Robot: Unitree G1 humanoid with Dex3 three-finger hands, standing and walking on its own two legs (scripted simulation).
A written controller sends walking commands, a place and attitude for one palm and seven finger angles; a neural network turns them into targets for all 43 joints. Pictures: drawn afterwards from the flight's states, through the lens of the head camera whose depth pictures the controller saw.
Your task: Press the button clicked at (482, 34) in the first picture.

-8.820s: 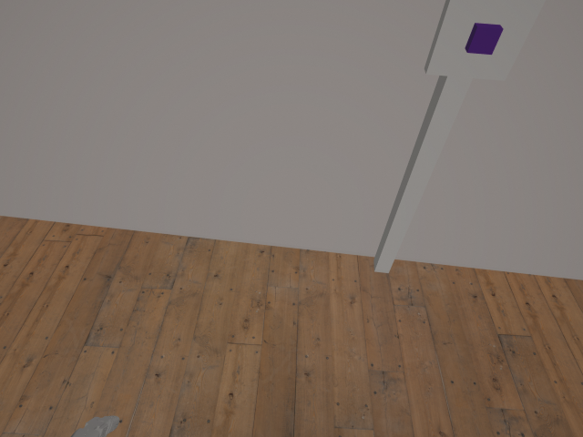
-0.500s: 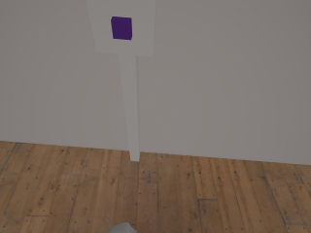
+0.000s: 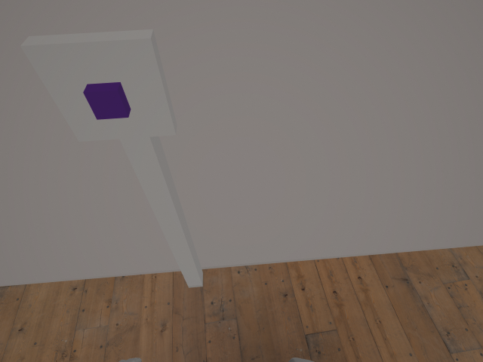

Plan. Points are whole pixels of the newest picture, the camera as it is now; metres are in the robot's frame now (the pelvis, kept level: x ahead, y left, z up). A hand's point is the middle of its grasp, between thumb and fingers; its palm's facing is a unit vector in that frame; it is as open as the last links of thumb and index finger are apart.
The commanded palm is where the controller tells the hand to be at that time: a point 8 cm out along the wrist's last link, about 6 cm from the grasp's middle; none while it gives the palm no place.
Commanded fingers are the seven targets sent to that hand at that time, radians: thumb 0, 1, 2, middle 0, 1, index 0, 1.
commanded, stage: come to a stop and stand still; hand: left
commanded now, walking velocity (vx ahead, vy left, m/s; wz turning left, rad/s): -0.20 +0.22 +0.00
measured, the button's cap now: (108, 100) +0.47 +0.22 +0.20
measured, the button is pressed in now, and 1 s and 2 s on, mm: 0 0 0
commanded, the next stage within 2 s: look again from close up in 1.40 s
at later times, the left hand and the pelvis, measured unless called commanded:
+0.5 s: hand out of the picture -0.05 +0.24 -0.16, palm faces +0.10 -0.97 -0.20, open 7.4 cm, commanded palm none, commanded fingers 0.00 0.90 0.90 -0.20 -0.30 -0.20 -0.30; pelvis -0.09 +0.04 +0.02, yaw +2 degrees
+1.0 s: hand out of the picture -0.03 +0.17 -0.15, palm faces +0.02 -0.97 -0.24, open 7.2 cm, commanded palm none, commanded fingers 0.00 0.90 0.90 -0.20 -0.30 -0.20 -0.30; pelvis -0.08 -0.01 +0.01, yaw +1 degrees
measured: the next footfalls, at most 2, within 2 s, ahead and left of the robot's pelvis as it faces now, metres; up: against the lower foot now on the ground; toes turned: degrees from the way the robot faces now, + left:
left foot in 0.40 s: -0.05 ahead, +0.13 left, +0.00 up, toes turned +7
right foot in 0.90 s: -0.05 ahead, -0.11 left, +0.00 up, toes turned -5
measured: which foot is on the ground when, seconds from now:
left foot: up 0.00-0.38, down 0.40-1.00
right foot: down 0.00-0.40, up 0.42-0.88, down 0.90-1.00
